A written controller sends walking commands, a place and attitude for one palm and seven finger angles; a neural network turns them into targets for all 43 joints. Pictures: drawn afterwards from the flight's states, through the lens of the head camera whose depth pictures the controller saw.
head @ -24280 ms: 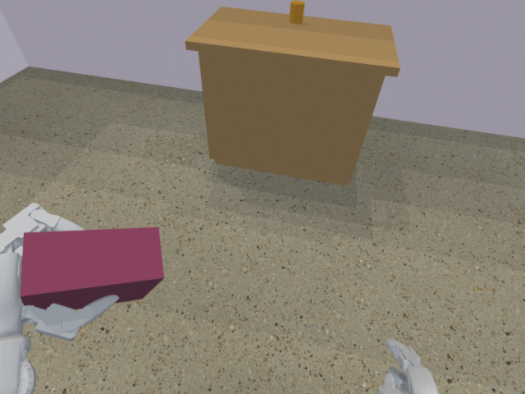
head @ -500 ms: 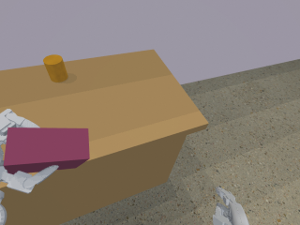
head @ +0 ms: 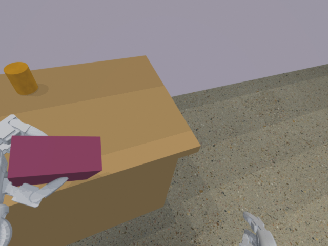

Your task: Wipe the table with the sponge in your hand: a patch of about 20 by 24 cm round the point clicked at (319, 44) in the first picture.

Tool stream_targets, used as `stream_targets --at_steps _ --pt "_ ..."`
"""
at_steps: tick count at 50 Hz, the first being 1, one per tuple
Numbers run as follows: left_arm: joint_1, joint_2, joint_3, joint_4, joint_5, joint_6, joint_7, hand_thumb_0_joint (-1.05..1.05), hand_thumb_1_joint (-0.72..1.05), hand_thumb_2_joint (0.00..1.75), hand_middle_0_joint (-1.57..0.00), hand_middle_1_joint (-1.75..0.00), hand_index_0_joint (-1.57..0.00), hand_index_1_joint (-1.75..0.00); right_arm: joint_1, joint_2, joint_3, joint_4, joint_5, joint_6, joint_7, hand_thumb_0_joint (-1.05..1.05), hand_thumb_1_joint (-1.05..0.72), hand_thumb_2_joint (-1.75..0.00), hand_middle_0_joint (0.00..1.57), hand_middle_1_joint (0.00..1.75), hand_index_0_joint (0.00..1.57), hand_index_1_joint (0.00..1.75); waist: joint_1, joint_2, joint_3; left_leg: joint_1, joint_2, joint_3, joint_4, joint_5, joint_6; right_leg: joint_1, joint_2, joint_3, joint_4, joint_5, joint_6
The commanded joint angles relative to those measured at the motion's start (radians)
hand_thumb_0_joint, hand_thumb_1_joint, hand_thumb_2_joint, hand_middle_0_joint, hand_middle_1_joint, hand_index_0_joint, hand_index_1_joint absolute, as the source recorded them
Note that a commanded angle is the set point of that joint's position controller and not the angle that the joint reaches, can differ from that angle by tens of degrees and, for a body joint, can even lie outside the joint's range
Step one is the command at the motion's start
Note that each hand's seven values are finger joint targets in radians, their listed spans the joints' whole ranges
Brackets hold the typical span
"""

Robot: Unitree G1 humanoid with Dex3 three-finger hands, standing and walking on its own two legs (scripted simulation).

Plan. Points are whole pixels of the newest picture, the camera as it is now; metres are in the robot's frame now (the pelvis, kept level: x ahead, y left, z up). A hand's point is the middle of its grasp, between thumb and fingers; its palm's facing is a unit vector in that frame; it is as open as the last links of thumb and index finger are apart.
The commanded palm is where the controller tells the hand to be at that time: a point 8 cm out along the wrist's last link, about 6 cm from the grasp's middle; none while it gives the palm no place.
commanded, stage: shuffle to correct the standing spot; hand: left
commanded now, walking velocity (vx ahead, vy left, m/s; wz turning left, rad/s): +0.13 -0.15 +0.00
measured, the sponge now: (69, 161) +0.24 +0.20 +0.13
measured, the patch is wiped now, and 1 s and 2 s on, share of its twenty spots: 0.00 0.00 0.00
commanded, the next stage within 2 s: come to a stop and stand still in 0.04 s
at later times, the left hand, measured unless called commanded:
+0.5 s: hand (102, 136) +0.27 +0.15 +0.18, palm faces +0.38 -0.82 -0.42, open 10.0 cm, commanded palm +0.21 +0.19 +0.20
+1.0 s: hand (50, 140) +0.24 +0.22 +0.19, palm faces +0.47 -0.80 -0.37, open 10.0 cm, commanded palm +0.19 +0.25 +0.20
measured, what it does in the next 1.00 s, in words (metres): steps on the spot: right foot, then left foot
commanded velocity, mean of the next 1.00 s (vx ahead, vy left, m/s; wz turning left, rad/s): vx -0.04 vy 0.07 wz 0.00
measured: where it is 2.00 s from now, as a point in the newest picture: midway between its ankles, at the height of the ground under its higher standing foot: outside the picture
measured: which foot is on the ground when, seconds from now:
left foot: down 0.00-0.24, up 0.26-0.62, down 0.64-1.00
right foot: down 0.00-0.00, up 0.02-0.20, down 0.22-1.00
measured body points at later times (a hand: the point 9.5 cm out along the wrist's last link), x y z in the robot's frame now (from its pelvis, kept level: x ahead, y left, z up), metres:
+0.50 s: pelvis +0.05 -0.09 +0.02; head +0.10 -0.09 +0.47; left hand +0.24 +0.19 +0.20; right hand +0.23 -0.32 -0.06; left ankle +0.06 +0.05 -0.69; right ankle +0.09 -0.15 -0.72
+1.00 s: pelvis +0.04 -0.03 +0.02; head +0.05 -0.02 +0.47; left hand +0.21 +0.26 +0.21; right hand +0.22 -0.24 -0.06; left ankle +0.03 +0.06 -0.72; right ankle +0.09 -0.15 -0.72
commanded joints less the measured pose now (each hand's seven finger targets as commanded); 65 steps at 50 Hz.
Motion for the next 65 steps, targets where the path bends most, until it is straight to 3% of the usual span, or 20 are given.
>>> stream_targets --at_steps 1,3,6,9,10,11,12,15,17,19,21,26,28,31,34,36,40,45,55,65 --pt "-0.19 0.233 0.098 -0.347 0.021 -0.112 0.026 0.0 0.1 1.3 -1.2 -1.6 -1.2 -1.6 -0.137 -0.111 -0.05 -0.165 0.013 -0.059 -0.003 0.0 -0.9 -0.9 0.2 0.3 0.2 0.3 0.003 0.335 -0.064 0.269 0.363 -0.543 -0.417 0.165 0.177 -0.296 -0.008 0.104 0.367 -0.14 0.037" --pt "-0.163 0.285 0.146 -0.355 0.02 -0.109 0.01 0.0 0.1 1.3 -1.2 -1.6 -1.2 -1.6 -0.128 -0.102 -0.045 -0.154 -0.005 -0.06 0.01 0.0 -0.9 -0.9 0.2 0.3 0.2 0.3 -0.005 0.337 -0.049 0.213 0.335 -0.464 -0.368 0.277 0.151 -0.298 -0.059 0.138 0.397 -0.091 0.043" --pt "-0.028 0.241 0.166 -0.298 0.016 -0.103 0.011 0.0 0.1 1.3 -1.2 -1.6 -1.2 -1.6 -0.111 -0.111 -0.054 -0.16 0.009 -0.047 0.023 0.0 -0.9 -0.9 0.2 0.3 0.2 0.3 0.017 0.314 -0.123 0.217 0.243 -0.18 -0.22 0.538 0.095 -0.135 -0.058 0.06 0.091 -0.049 0.041" --pt "0.04 0.218 0.191 -0.17 0.002 -0.09 0.008 0.0 0.1 1.3 -1.2 -1.6 -1.2 -1.6 -0.081 -0.115 -0.06 -0.174 0.024 -0.031 0.031 0.0 -0.9 -0.9 0.2 0.3 0.2 0.3 0.023 0.223 -0.207 0.041 0.175 -0.074 -0.017 0.395 0.038 0.249 -0.017 -0.016 -0.203 0.152 0.035" --pt "0.03 0.224 0.192 -0.14 0.002 -0.084 0.009 0.0 0.1 1.3 -1.2 -1.6 -1.2 -1.6 -0.076 -0.108 -0.06 -0.168 0.029 -0.029 0.033 0.0 -0.9 -0.9 0.2 0.3 0.2 0.3 0.017 0.084 -0.237 -0.017 0.111 -0.026 0.151 0.29 0.013 0.354 -0.065 0.055 -0.258 0.227 0.02" --pt "0.071 0.188 0.159 -0.053 -0.005 -0.065 0.012 0.0 0.1 1.3 -1.2 -1.6 -1.2 -1.6 -0.067 -0.093 -0.054 -0.163 0.032 -0.032 0.03 0.0 -0.9 -0.9 0.2 0.3 0.2 0.3 -0.007 -0.116 -0.235 -0.148 0.004 -0.015 0.327 0.137 -0.01 0.406 -0.195 0.255 -0.281 0.431 -0.049" --pt "0.039 0.202 0.166 -0.036 -0.019 -0.064 0.015 0.0 0.1 1.3 -1.2 -1.6 -1.2 -1.6 -0.087 -0.099 -0.051 -0.171 0.034 -0.042 0.031 0.0 -0.9 -0.9 0.2 0.3 0.2 0.3 -0.007 -0.238 -0.205 -0.257 -0.046 -0.036 0.455 -0.136 -0.031 0.388 -0.34 0.418 -0.336 0.546 -0.111" --pt "-0.009 0.186 0.144 -0.078 -0.022 -0.072 0.014 0.0 0.1 1.3 -1.2 -1.6 -1.2 -1.6 -0.11 -0.111 -0.043 -0.139 0.033 -0.05 0.016 0.0 -0.9 -0.9 0.2 0.3 0.2 0.3 -0.008 -0.093 -0.099 -0.165 0.02 -0.121 0.461 -0.106 -0.046 0.124 -0.381 0.429 -0.399 0.321 -0.089" --pt "-0.011 0.193 0.132 -0.144 -0.014 -0.094 0.032 0.0 0.1 1.3 -1.2 -1.6 -1.2 -1.6 -0.142 -0.086 -0.016 -0.117 0.019 -0.041 0.005 0.0 -0.9 -0.9 0.2 0.3 0.2 0.3 -0.007 0.003 -0.106 -0.137 0.022 -0.079 0.318 -0.087 -0.037 0.145 -0.371 0.343 -0.351 0.417 -0.096" --pt "-0.043 0.195 0.112 -0.21 -0.007 -0.11 0.05 0.0 0.1 1.3 -1.2 -1.6 -1.2 -1.6 -0.146 -0.084 -0.013 -0.125 0.011 -0.054 -0.005 0.0 -0.9 -0.9 0.2 0.3 0.2 0.3 -0.001 -0.011 -0.155 -0.096 -0.003 -0.044 0.196 -0.069 -0.034 0.204 -0.356 0.285 -0.333 0.456 -0.068" --pt "-0.089 0.242 0.13 -0.273 -0.003 -0.122 0.067 0.0 0.1 1.3 -1.2 -1.6 -1.2 -1.6 -0.166 -0.085 -0.016 -0.131 0.011 -0.067 -0.017 0.0 -0.9 -0.9 0.2 0.3 0.2 0.3 0.008 -0.016 -0.158 -0.066 -0.011 -0.032 0.098 -0.055 -0.029 0.224 -0.378 0.306 -0.326 0.485 -0.055" --pt "0.013 0.245 0.173 -0.237 -0.001 -0.12 0.078 0.0 0.1 1.3 -1.2 -1.6 -1.2 -1.6 -0.135 -0.087 -0.039 -0.145 0.018 -0.065 -0.018 0.0 -0.9 -0.9 0.2 0.3 0.2 0.3 0.013 -0.006 -0.194 0.025 -0.02 -0.035 -0.087 0.035 -0.022 0.256 -0.397 0.316 -0.288 0.502 -0.04" --pt "0.048 0.225 0.176 -0.199 -0.003 -0.116 0.074 0.0 0.1 1.3 -1.2 -1.6 -1.2 -1.6 -0.122 -0.096 -0.051 -0.151 0.018 -0.054 -0.018 0.0 -0.9 -0.9 0.2 0.3 0.2 0.3 0.008 -0.007 -0.205 0.089 -0.019 -0.027 -0.165 0.115 -0.021 0.242 -0.363 0.277 -0.266 0.467 -0.015" --pt "0.101 0.193 0.159 -0.137 -0.009 -0.102 0.062 0.0 0.1 1.3 -1.2 -1.6 -1.2 -1.6 -0.117 -0.117 -0.065 -0.159 0.033 -0.043 -0.021 0.0 -0.9 -0.9 0.2 0.3 0.2 0.3 0.007 0.014 -0.188 0.108 0.05 -0.067 -0.234 0.198 -0.003 0.244 -0.303 0.229 -0.218 0.43 0.026" --pt "0.103 0.198 0.163 -0.123 -0.004 -0.094 0.048 0.0 0.1 1.3 -1.2 -1.6 -1.2 -1.6 -0.111 -0.139 -0.074 -0.168 0.038 -0.032 -0.018 0.0 -0.9 -0.9 0.2 0.3 0.2 0.3 0.003 -0.026 -0.186 0.097 0.057 -0.068 -0.17 0.249 -0.002 0.232 -0.257 0.222 -0.238 0.398 0.042" --pt "0.077 0.21 0.162 -0.16 -0.003 -0.092 0.047 0.0 0.1 1.3 -1.2 -1.6 -1.2 -1.6 -0.125 -0.126 -0.057 -0.165 0.033 -0.029 -0.02 0.0 -0.9 -0.9 0.2 0.3 0.2 0.3 -0.006 0.043 -0.196 0.099 0.062 -0.091 -0.171 0.293 -0.004 0.233 -0.252 0.193 -0.207 0.449 0.022" --pt "0.002 0.189 0.118 -0.21 0.001 -0.1 0.051 0.0 0.1 1.3 -1.2 -1.6 -1.2 -1.6 -0.132 -0.131 -0.05 -0.166 0.027 -0.047 -0.022 0.0 -0.9 -0.9 0.2 0.3 0.2 0.3 0.003 0.071 -0.156 0.076 0.084 -0.142 -0.231 0.16 0.015 0.184 -0.194 0.175 -0.24 0.178 0.037" --pt "-0.112 0.178 0.086 -0.238 0.019 -0.109 0.063 0.0 0.1 1.3 -1.2 -1.6 -1.2 -1.6 -0.127 -0.125 -0.037 -0.15 0.021 -0.074 -0.027 0.0 -0.9 -0.9 0.2 0.3 0.2 0.3 0.014 0.221 -0.101 0.014 0.117 -0.178 -0.333 0.094 0.022 0.213 -0.134 0.108 -0.192 0.15 0.05" --pt "-0.127 0.118 0.051 -0.1 0.022 -0.087 0.046 0.0 0.1 1.3 -1.2 -1.6 -1.2 -1.6 -0.108 -0.112 -0.031 -0.148 0.022 -0.069 -0.012 0.0 -0.9 -0.9 0.2 0.3 0.2 0.3 0.008 0.119 -0.067 -0.016 0.103 -0.162 -0.363 0.001 0.004 0.234 -0.116 0.11 -0.249 0.133 0.053" --pt "-0.08 0.169 0.101 -0.21 0.008 -0.105 0.053 0.0 0.1 1.3 -1.2 -1.6 -1.2 -1.6 -0.12 -0.109 -0.035 -0.161 0.018 -0.073 -0.014 0.0 -0.9 -0.9 0.2 0.3 0.2 0.3 0.01 0.15 -0.149 0.058 0.082 -0.14 -0.305 0.219 -0.02 0.285 -0.131 0.113 -0.24 0.298 0.041"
